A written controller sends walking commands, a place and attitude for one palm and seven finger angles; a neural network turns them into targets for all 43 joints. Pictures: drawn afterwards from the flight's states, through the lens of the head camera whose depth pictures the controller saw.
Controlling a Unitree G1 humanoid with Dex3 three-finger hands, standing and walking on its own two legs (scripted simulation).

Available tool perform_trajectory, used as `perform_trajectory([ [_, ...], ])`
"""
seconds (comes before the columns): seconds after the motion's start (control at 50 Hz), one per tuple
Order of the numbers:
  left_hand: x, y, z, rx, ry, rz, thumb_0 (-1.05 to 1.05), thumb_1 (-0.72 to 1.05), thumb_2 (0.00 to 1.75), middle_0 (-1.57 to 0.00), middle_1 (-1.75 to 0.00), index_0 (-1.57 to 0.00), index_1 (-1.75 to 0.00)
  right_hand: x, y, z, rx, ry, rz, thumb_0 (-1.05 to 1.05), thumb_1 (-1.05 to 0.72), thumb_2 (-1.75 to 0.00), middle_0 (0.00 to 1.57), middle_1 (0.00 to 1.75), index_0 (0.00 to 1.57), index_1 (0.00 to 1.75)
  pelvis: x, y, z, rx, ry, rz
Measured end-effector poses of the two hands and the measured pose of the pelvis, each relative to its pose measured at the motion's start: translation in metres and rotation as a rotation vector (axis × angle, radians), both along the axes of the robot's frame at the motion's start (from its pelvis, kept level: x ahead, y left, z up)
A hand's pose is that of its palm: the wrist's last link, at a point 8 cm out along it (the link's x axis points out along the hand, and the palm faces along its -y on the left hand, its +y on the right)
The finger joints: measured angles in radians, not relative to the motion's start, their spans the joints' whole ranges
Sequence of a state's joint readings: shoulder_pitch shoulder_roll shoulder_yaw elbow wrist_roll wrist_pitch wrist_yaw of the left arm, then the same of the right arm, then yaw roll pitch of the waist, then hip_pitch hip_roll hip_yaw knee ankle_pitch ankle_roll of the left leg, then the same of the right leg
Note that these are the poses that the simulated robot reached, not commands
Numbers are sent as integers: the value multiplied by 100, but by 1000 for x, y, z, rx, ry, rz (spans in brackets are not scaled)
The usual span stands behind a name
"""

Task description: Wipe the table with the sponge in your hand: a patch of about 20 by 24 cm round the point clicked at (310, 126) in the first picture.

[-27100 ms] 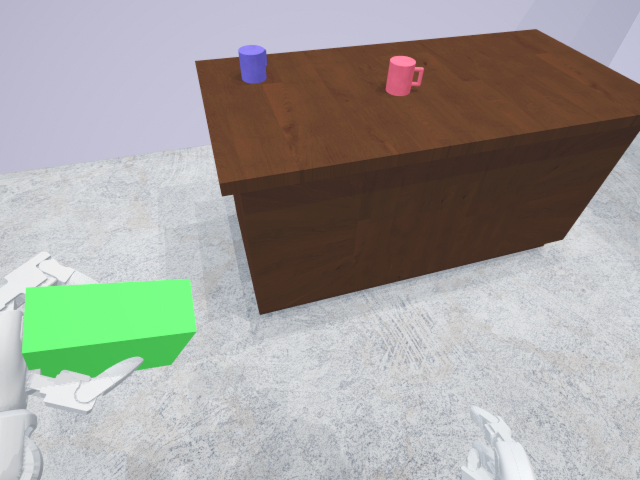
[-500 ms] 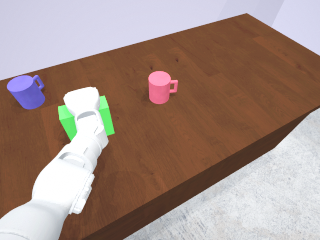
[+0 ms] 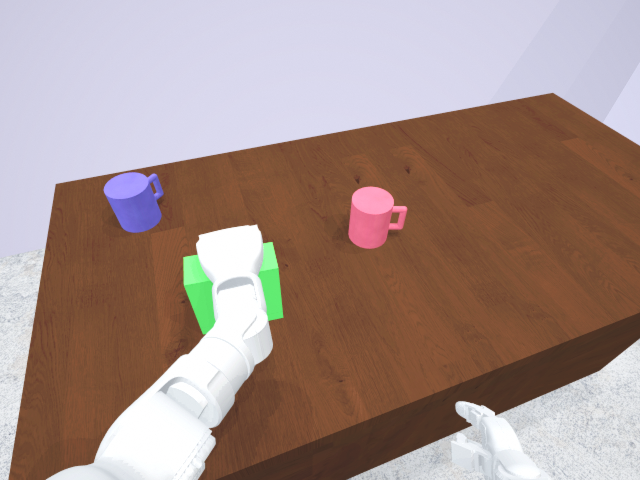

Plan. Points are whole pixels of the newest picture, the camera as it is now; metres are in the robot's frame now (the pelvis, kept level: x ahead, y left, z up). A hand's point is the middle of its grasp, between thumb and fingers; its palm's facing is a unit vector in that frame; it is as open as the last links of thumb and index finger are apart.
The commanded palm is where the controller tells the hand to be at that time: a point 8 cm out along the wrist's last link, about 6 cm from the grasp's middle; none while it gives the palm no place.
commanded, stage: wipe back along the third lane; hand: left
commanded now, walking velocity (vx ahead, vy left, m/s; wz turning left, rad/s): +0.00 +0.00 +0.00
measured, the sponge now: (238, 297) +0.38 +0.17 -0.02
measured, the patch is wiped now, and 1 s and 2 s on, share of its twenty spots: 1.00 1.00 1.00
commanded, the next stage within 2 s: slide back across to the middle lane in 0.92 s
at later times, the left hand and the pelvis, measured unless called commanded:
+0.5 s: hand (245, 308) +0.33 +0.14 +0.03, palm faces -0.02 -0.04 -1.00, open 9.6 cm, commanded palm +0.28 +0.12 +0.06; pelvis -0.02 -0.02 +0.00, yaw -1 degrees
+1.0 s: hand (254, 333) +0.30 +0.12 +0.03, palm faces +0.00 -0.07 -1.00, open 9.6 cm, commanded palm +0.25 +0.11 +0.06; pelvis -0.02 -0.04 +0.00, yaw -1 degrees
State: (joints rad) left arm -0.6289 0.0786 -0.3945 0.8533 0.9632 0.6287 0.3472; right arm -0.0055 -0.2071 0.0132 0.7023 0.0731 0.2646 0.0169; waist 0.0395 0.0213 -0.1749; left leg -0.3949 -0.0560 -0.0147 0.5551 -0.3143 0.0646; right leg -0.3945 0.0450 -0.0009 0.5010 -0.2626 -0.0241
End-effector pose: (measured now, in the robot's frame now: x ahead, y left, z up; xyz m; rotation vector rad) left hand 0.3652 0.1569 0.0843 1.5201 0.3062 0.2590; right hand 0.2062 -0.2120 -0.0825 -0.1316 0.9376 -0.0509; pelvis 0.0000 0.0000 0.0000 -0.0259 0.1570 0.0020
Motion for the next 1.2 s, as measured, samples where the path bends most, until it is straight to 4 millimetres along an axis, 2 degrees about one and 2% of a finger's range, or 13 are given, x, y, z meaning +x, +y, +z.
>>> perform_trajectory([
  [0.38, -44, -16, 0, -2, -12, -22, 0, -47, 111, -71, -149, -75, -145, -27, -13, -4, 31, 13, -9, 1, -91, -90, 20, 30, 20, 30, -12, -11, 2, 14, -63, -12],
  [0.64, -64, -28, 0, -9, -10, -24, 0, -47, 111, -71, -148, -75, -145, -16, -23, 7, 45, -63, 9, 1, -91, -90, 20, 30, 20, 30, -19, -24, 3, 24, -87, -14],
  [0.92, -87, -39, -2, -27, -28, -37, 1, -47, 111, -71, -149, -75, -145, 1, -29, 16, 69, -110, 36, 1, -91, -90, 20, 30, 20, 30, -15, -33, 3, 28, -112, -20],
  [1.2, -94, -33, 0, -81, -37, -23, 1, -47, 111, -72, -148, -76, -144, 0, -35, 18, 71, -137, 16, 1, -91, -90, 20, 30, 20, 30, -15, -36, 3, 31, -123, -39],
])
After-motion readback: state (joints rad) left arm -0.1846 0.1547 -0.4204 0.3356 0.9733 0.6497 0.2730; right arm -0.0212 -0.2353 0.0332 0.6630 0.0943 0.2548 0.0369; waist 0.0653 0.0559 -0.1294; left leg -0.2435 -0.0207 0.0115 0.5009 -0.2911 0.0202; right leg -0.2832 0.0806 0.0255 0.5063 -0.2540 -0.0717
